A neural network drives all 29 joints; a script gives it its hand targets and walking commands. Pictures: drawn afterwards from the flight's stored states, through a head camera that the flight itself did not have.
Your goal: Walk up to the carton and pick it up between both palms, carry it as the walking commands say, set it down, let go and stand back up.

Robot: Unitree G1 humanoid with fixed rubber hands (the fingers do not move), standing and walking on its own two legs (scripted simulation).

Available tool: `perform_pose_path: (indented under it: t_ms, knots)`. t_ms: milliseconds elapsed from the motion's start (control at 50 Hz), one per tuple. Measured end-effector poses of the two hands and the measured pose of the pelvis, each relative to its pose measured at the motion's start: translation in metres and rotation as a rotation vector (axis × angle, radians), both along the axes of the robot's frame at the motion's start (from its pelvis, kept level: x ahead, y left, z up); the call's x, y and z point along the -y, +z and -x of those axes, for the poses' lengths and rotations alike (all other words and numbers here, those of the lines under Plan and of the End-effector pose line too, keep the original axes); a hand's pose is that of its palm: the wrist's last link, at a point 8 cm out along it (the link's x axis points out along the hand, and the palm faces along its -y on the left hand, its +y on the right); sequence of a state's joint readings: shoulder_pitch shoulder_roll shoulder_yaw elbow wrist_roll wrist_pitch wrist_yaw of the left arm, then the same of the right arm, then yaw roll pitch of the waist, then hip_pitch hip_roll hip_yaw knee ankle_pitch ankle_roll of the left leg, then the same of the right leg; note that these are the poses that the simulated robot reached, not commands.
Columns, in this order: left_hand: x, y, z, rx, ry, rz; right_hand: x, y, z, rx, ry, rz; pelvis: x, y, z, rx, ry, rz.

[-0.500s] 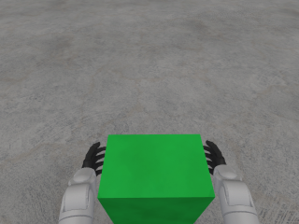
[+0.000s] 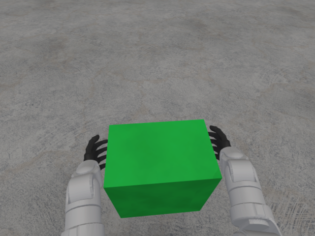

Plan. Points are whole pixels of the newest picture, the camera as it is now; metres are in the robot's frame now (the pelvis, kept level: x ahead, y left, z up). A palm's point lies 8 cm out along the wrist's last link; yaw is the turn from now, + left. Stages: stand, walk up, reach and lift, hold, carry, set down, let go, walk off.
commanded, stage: hold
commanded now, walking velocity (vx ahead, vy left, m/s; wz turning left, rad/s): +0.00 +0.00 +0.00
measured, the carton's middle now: (159, 172) +0.30 +0.03 -0.04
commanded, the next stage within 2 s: set down in 0.32 s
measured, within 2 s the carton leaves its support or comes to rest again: neither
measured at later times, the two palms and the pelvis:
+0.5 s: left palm (95, 170) +0.27 +0.19 +0.02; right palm (219, 148) +0.36 -0.14 +0.03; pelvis +0.05 -0.04 +0.01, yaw +1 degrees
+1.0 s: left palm (95, 179) +0.27 +0.21 -0.05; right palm (209, 159) +0.36 -0.12 -0.03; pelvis +0.03 -0.03 -0.01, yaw +3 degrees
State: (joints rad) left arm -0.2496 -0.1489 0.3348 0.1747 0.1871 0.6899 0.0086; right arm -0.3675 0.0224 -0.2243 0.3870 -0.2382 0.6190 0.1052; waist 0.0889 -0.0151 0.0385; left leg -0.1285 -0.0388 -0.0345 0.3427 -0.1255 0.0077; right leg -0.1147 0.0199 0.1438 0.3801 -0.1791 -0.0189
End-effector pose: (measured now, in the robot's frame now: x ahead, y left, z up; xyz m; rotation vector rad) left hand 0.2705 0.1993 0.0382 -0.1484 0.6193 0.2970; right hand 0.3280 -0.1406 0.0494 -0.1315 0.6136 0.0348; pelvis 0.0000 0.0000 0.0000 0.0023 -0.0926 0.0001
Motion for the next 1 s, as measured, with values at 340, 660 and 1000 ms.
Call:
perform_pose_path:
  t_ms: [340,660,1000]
  knots:
    - [0.017,0.009,-0.027,-0.031,-0.025,-0.038,0.017,0.007,-0.026,-0.025,0.016,0.026,0.015,0.005,-0.033,-0.018,0.003,-0.012]
    - [0.002,-0.031,0.014,-0.091,0.091,-0.043,-0.006,-0.044,-0.022,-0.088,0.066,-0.061,0.044,0.003,-0.05,-0.089,0.07,0.001]
    - [-0.011,-0.084,-0.001,-0.128,0.036,-0.008,-0.017,-0.083,-0.028,-0.115,0.037,0.0,0.029,-0.009,-0.03,-0.19,0.047,0.009]
